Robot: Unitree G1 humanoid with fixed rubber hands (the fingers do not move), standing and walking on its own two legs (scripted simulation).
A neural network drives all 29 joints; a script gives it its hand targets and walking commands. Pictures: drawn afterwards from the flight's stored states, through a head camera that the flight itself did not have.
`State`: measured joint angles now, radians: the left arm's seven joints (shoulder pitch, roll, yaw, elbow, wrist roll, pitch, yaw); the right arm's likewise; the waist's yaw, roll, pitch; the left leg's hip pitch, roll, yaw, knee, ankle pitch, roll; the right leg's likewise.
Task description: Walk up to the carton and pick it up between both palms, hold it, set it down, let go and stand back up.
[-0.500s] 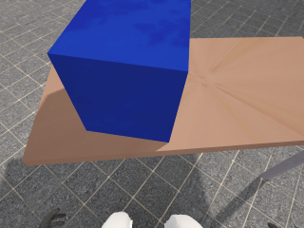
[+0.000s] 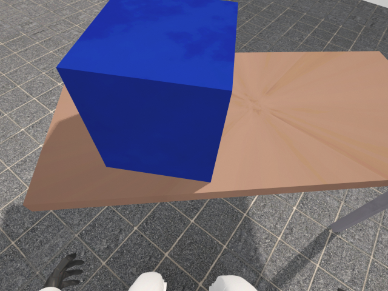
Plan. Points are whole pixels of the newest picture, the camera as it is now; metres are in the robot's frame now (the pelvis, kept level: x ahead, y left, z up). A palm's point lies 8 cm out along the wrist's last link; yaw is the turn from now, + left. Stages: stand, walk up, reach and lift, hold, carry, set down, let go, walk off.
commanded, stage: walk up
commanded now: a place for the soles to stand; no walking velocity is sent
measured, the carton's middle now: (167, 90) +0.51 +0.08 +0.09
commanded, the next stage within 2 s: none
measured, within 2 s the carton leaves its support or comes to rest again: neither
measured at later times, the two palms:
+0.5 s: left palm out of the picture +0.08 +0.34 -0.12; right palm out of the picture +0.06 -0.27 -0.09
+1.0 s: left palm out of the picture +0.06 +0.34 -0.12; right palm out of the picture +0.06 -0.28 -0.09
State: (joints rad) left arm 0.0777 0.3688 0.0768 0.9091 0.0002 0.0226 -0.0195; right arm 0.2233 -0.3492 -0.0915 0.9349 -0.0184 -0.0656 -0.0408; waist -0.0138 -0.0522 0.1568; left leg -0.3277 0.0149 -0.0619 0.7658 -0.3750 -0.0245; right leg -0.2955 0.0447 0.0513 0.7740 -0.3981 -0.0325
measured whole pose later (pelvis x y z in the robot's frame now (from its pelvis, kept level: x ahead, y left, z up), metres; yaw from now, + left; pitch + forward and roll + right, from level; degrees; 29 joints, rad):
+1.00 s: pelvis +0.00 +0.04 +0.00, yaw +2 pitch -6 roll -2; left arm 0.22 0.36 0.06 0.91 0.00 -0.02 0.00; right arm 0.22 -0.38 -0.09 0.94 -0.02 -0.03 0.01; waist -0.01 -0.01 0.16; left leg -0.31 -0.03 -0.06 0.79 -0.37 0.02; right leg -0.25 0.02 0.05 0.80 -0.47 0.01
